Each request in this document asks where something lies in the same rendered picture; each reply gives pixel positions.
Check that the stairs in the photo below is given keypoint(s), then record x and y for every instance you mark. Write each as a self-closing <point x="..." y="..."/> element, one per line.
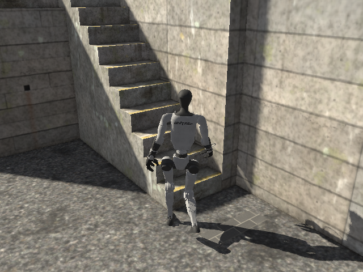
<point x="121" y="99"/>

